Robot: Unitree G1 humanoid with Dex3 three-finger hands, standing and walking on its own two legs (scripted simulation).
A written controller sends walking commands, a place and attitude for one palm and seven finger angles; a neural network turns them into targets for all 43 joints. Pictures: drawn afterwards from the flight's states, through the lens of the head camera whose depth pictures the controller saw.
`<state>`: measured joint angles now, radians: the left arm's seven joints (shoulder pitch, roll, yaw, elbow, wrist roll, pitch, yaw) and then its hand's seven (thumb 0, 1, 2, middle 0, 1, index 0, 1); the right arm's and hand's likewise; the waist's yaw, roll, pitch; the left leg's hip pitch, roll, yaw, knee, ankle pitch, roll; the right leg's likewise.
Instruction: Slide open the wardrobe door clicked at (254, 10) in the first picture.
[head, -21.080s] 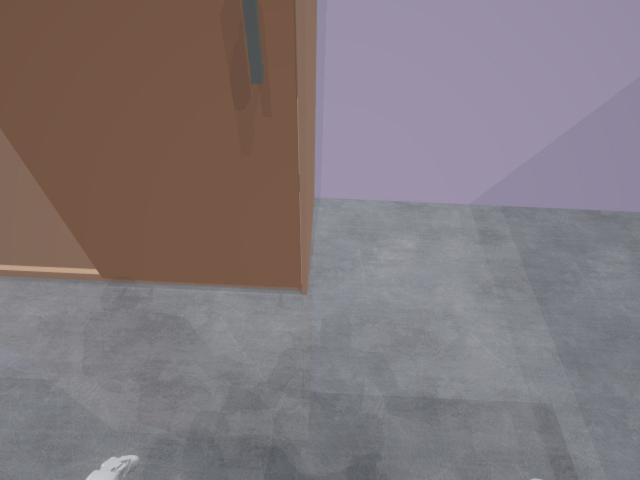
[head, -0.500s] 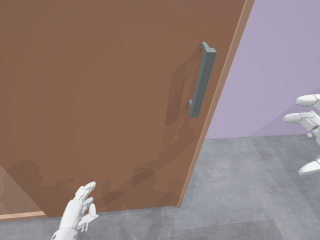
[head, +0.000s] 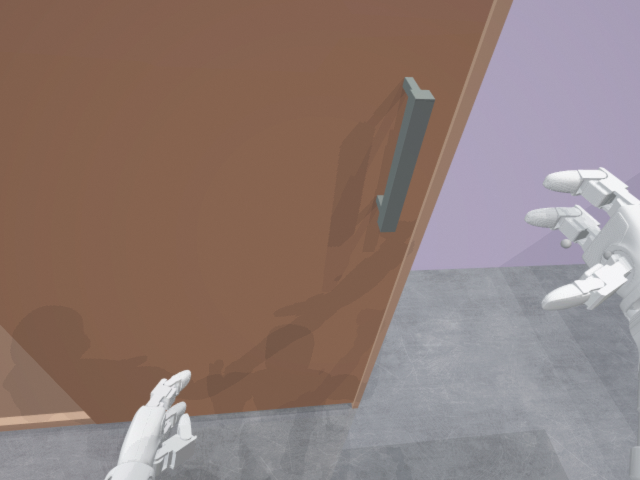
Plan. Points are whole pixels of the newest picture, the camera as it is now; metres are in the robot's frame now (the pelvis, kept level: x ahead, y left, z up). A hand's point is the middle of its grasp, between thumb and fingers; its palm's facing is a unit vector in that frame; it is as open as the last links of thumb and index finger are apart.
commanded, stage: move the hooked fingers beside the handle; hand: right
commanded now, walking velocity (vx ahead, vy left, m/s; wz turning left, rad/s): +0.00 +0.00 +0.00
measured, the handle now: (397, 160) +0.47 -0.08 +0.19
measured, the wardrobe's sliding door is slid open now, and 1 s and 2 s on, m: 0.00 0.00 0.00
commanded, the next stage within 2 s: none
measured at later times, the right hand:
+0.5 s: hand (504, 214) +0.36 -0.19 +0.20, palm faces -0.07 +1.00 -0.06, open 14.0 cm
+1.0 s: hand (463, 186) +0.41 -0.15 +0.20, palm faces -0.09 +1.00 -0.03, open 14.0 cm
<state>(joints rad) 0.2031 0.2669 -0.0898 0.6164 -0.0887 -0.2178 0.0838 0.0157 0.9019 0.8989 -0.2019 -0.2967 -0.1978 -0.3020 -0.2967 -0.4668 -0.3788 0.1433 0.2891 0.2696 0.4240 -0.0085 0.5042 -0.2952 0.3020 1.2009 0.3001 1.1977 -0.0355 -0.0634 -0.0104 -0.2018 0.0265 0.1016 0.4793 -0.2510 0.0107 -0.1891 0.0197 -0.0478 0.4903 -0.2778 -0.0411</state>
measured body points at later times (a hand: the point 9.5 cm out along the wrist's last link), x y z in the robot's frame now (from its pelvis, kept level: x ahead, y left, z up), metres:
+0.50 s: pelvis +0.01 +0.02 +0.00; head +0.00 +0.04 +0.45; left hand +0.19 +0.25 -0.08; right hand +0.36 -0.24 +0.20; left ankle +0.00 +0.11 -0.74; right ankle -0.01 -0.09 -0.74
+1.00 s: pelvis +0.01 +0.02 +0.00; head +0.01 +0.04 +0.45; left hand +0.15 +0.27 -0.10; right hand +0.41 -0.20 +0.20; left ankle +0.00 +0.11 -0.74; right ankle -0.01 -0.09 -0.74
